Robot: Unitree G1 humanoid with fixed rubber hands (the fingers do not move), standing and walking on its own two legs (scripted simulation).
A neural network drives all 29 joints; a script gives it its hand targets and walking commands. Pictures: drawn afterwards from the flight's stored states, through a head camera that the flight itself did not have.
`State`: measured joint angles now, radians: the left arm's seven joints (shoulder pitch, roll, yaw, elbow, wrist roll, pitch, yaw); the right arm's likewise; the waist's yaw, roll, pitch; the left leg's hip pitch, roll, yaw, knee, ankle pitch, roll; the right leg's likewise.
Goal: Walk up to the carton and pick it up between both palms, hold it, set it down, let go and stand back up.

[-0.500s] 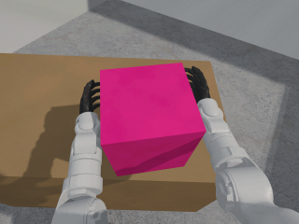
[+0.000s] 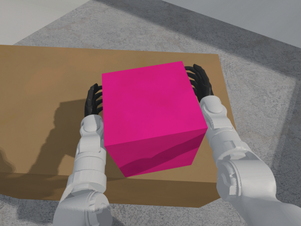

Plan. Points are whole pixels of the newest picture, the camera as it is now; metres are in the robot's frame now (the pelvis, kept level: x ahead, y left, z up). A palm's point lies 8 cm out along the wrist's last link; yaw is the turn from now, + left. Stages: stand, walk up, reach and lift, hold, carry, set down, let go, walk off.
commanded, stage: set down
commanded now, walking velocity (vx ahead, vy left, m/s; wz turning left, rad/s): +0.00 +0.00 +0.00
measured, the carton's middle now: (151, 124) +0.38 +0.02 +0.01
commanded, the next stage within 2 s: none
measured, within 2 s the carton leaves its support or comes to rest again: rests again in 0.18 s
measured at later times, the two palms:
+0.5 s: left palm (94, 111) +0.39 +0.18 +0.04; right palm (202, 91) +0.46 -0.12 +0.07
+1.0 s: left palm (93, 111) +0.39 +0.18 +0.04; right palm (202, 91) +0.46 -0.12 +0.07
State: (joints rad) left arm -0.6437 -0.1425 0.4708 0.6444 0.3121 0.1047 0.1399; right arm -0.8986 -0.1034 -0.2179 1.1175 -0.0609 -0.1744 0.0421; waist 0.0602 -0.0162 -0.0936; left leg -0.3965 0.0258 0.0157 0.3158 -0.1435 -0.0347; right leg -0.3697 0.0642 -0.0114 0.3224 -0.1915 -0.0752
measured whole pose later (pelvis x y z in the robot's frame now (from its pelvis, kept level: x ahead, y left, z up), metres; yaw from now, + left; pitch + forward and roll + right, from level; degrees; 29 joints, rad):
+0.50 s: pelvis +0.00 +0.00 +0.00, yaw +0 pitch +18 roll +1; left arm -0.67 -0.15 0.50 0.69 0.30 0.03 0.15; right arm -0.93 -0.12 -0.25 1.18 -0.10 -0.24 0.06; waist 0.08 -0.02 -0.15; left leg -0.48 0.03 0.02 0.32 -0.14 -0.03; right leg -0.45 0.06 -0.01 0.33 -0.19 -0.08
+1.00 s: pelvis +0.00 +0.00 +0.00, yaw +0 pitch +18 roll +1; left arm -0.71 -0.16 0.55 0.75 0.34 -0.03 0.14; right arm -0.95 -0.12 -0.33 1.19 -0.17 -0.25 0.08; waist 0.08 -0.02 -0.15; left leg -0.49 0.03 0.02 0.32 -0.14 -0.03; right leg -0.47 0.06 -0.01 0.34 -0.19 -0.07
